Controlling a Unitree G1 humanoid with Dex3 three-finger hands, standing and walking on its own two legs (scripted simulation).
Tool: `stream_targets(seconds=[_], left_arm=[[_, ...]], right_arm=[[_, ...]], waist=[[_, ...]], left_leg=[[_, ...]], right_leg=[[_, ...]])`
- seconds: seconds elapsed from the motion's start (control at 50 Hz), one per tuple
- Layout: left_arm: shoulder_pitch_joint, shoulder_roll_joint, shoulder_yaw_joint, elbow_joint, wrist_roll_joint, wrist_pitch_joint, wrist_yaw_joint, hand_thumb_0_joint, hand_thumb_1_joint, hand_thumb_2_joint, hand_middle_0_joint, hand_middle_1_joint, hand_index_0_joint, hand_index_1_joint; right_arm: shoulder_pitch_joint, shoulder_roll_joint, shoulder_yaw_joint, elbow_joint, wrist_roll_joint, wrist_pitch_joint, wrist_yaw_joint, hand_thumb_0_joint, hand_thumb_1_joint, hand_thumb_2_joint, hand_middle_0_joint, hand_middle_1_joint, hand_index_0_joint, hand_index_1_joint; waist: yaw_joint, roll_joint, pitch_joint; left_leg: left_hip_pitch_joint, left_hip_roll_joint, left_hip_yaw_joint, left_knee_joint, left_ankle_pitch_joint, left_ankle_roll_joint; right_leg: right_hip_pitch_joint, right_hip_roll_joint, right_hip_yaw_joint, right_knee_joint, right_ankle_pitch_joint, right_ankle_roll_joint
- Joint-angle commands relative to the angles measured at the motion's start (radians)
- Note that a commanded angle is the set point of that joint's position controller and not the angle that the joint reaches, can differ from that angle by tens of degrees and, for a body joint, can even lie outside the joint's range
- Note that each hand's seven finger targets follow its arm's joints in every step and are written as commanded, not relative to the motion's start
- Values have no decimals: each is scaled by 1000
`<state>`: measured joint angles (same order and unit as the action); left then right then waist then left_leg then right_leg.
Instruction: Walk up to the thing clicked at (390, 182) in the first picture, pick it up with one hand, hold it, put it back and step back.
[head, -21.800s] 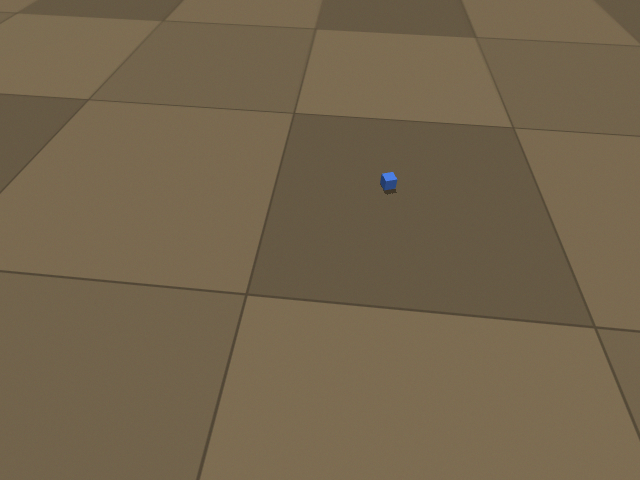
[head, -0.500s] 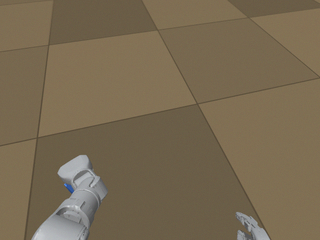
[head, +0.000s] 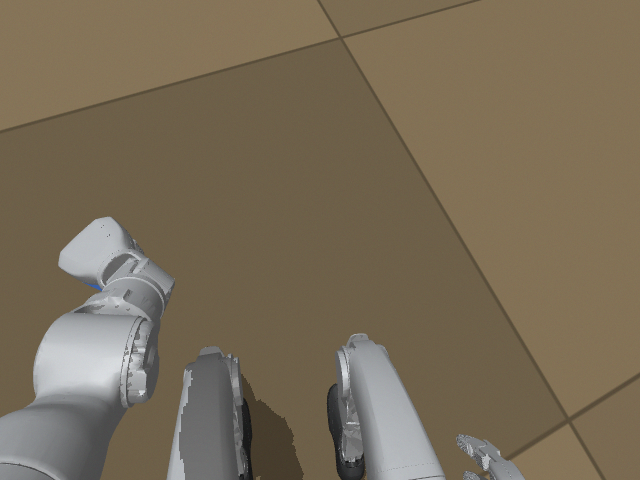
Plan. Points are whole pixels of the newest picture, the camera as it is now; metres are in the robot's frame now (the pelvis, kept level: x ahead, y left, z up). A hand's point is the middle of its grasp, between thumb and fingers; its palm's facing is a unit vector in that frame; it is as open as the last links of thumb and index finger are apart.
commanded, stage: crouch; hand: left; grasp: from above
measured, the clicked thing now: (116, 275) +0.40 +0.26 -0.18
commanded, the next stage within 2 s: lower in 1.08 s
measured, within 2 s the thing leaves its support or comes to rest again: neither
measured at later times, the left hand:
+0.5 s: hand (157, 274) +0.43 +0.24 -0.31, palm faces -0.31 -0.32 -0.90, open 6.2 cm
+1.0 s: hand (164, 278) +0.44 +0.24 -0.37, palm faces -0.31 -0.31 -0.90, open 6.3 cm
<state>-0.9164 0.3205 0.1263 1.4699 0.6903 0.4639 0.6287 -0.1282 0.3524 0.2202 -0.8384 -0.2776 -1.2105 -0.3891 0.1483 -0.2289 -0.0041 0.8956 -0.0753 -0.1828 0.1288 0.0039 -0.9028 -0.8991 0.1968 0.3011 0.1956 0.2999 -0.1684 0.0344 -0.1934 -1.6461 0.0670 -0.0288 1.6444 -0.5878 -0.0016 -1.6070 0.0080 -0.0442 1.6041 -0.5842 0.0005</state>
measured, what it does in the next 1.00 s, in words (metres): lowers itself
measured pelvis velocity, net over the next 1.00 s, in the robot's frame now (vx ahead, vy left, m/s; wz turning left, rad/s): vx -0.03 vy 0.00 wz -0.05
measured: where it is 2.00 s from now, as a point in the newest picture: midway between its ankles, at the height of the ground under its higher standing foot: (293, 456)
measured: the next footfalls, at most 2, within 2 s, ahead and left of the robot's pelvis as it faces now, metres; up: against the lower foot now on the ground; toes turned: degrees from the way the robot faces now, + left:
none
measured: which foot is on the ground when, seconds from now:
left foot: down 0.00-1.00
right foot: down 0.00-1.00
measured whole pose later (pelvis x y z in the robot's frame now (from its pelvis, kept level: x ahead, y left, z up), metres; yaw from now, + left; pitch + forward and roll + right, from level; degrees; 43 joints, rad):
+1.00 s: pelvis -0.03 +0.00 -0.22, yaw -3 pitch +35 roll -5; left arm -1.12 0.58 0.27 1.65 0.88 0.29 0.56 -0.11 0.32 0.27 -0.84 -0.28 -1.11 -0.38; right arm 0.15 -0.28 0.04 0.90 -0.17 -0.27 0.25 0.00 -0.93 -0.91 0.20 0.30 0.19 0.30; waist -0.25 0.03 -0.06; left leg -2.30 0.06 -0.09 2.35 -0.67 0.00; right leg -2.25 0.01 -0.07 2.30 -0.66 0.00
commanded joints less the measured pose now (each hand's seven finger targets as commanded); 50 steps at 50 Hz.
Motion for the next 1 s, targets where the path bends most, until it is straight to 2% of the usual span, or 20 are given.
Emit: stream_targets(seconds=[0.0, 0.1, 0.16, 0.22, 0.28, 0.3, 0.36, 0.38, 0.42, 0.46, 0.48, 0.52, 0.56, 0.58, 0.62, 0.74, 0.82, 0.84, 0.94, 0.98], left_arm=[[-383, 233, -4, -128, 36, -39, 22, 0, 779, 425, -1200, -414, -1215, -400], [-409, 276, -1, -147, 95, -81, 7, 0, 724, 420, -1158, -450, -1180, -429], [-417, 302, 29, -90, 109, -82, 22, 0, 688, 399, -1131, -437, -1154, -415], [-474, 299, 30, -117, 104, -86, 22, 0, 646, 436, -1113, -437, -1126, -425], [-480, 332, 38, -98, 118, -95, 11, 0, 601, 441, -1085, -427, -1093, -420], [-520, 333, 37, -145, 120, -104, 2, 0, 599, 457, -1085, -428, -1091, -423], [-514, 347, 26, -120, 152, -114, -31, 0, 599, 469, -1102, -413, -1102, -415], [-514, 372, 36, -141, 157, -119, -37, 0, 615, 475, -1115, -405, -1113, -409], [-498, 366, 38, -101, 169, -124, -42, 0, 635, 462, -1137, -385, -1134, -390], [-503, 409, 58, -102, 188, -131, -38, 0, 629, 440, -1119, -391, -1122, -389], [-499, 375, 47, -82, 183, -129, -42, 0, 642, 441, -1121, -406, -1129, -400], [-523, 410, 65, -77, 187, -132, -34, 0, 626, 406, -1100, -404, -1113, -393], [-530, 392, 62, -53, 174, -132, -33, 0, 592, 381, -1077, -387, -1089, -376], [-524, 425, 78, -39, 180, -135, -28, 0, 596, 389, -1076, -395, -1088, -383], [-519, 416, 78, -2, 171, -144, -27, 0, 602, 397, -1086, -388, -1095, -379], [-568, 475, 93, -27, 194, -176, -39, 0, 639, 413, -1110, -399, -1119, -389], [-581, 489, 103, 8, 210, -181, -20, 0, 634, 402, -1106, -395, -1117, -384], [-569, 504, 115, 14, 211, -181, -13, 0, 626, 406, -1108, -387, -1115, -380], [-577, 494, 114, 47, 205, -182, -13, 0, 614, 431, -1100, -393, -1103, -390], [-564, 517, 129, 47, 209, -185, -7, 0, 620, 453, -1109, -400, -1108, -400]], right_arm=[[117, -183, -52, -45, -6, -31, 4, 0, -901, -899, 199, 300, 200, 300], [142, -195, -49, -37, -20, -32, 15, 0, -908, -901, 199, 299, 200, 299], [141, -212, -42, -32, -27, -38, 26, 0, -907, -902, 199, 299, 200, 299], [140, -218, -49, -22, -36, -46, 37, 0, -907, -903, 199, 299, 200, 299], [152, -227, -43, -16, -37, -54, 44, 0, -909, -904, 199, 299, 200, 299], [155, -225, -49, -18, -37, -55, 48, 0, -908, -903, 199, 299, 200, 299], [169, -235, -45, -9, -40, -54, 54, 0, -911, -905, 199, 299, 200, 299], [173, -248, -46, -11, -41, -55, 56, 0, -908, -904, 199, 299, 200, 299], [178, -246, -44, -16, -44, -58, 59, 0, -910, -905, 199, 299, 200, 299], [189, -261, -45, -15, -47, -58, 63, 0, -908, -903, 199, 299, 200, 299], [192, -249, -44, -16, -52, -61, 67, 0, -908, -903, 199, 299, 200, 299], [202, -265, -48, -9, -56, -69, 72, 0, -910, -903, 199, 299, 200, 299], [210, -256, -46, -7, -64, -77, 80, 0, -910, -903, 199, 300, 200, 300], [213, -263, -48, -6, -66, -80, 82, 0, -909, -903, 199, 300, 200, 300], [209, -250, -43, -9, -69, -86, 87, 0, -910, -904, 199, 300, 200, 300], [221, -254, -37, 1, -79, -96, 101, 0, -912, -904, 199, 300, 200, 300], [230, -263, -31, 6, -88, -95, 107, 0, -913, -904, 199, 300, 200, 300], [230, -267, -31, 11, -89, -96, 108, 0, -915, -905, 199, 300, 200, 300], [239, -273, -20, 16, -98, -105, 123, 0, -916, -905, 200, 300, 200, 300], [240, -283, -18, 17, -98, -106, 128, 0, -917, -905, 199, 300, 200, 300]], waist=[[-30, 116, -650], [-41, 164, -657], [-48, 194, -650], [-64, 233, -658], [-59, 243, -643], [-59, 270, -681], [-83, 251, -666], [-62, 271, -674], [-69, 249, -669], [-59, 245, -666], [-78, 228, -647], [-79, 218, -643], [-90, 191, -618], [-75, 186, -615], [-79, 157, -587], [-77, 198, -638], [-98, 197, -602], [-87, 200, -615], [-110, 216, -567], [-100, 221, -578]], left_leg=[[276, -34, 22, -65, 167, -3], [227, -28, -2, 37, 160, -2], [179, -25, -18, 81, 119, -3], [169, -21, -25, 122, 84, -6], [108, -25, -17, 167, 63, -4], [124, -26, -14, 186, 78, -3], [101, -27, -19, 224, 84, -2], [103, -25, -19, 237, 102, -3], [73, -27, -19, 256, 103, -2], [45, -28, -14, 282, 105, 2], [17, -31, -8, 298, 107, 6], [-15, -31, -5, 323, 105, 10], [-71, -34, 12, 354, 101, 17], [-96, -35, 19, 366, 95, 21], [-159, -38, 32, 396, 71, 27], [-142, -37, 27, 440, 89, 22], [-182, -34, 24, 469, 71, 25], [-174, -35, 23, 467, 76, 22], [-174, -32, 8, 489, 71, 22], [-189, -34, 9, 497, 76, 21]], right_leg=[[272, 36, -16, -99, 198, -26], [117, 31, -43, 23, 186, -32], [7, 26, -52, 86, 145, -36], [-77, 24, -56, 130, 108, -36], [-102, 26, -56, 163, 86, -35], [-99, 24, -53, 176, 101, -35], [-133, 23, -61, 220, 103, -35], [-136, 21, -61, 236, 120, -36], [-149, 22, -66, 263, 123, -36], [-158, 21, -62, 280, 129, -33], [-160, 23, -61, 286, 133, -31], [-182, 21, -58, 306, 136, -28], [-170, 25, -52, 310, 134, -22], [-165, 27, -47, 309, 128, -20], [-161, 31, -39, 309, 104, -15], [-175, 33, -49, 371, 107, -20], [-208, 37, -60, 391, 100, -18], [-207, 37, -62, 397, 102, -19], [-261, 36, -81, 427, 97, -21], [-256, 36, -81, 437, 102, -21]])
